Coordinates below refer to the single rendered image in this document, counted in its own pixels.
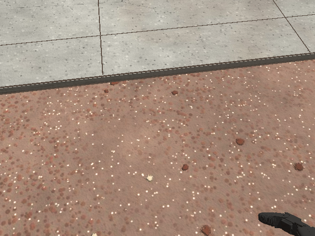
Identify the robot right hand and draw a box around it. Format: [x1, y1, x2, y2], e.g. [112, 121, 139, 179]
[258, 212, 315, 236]

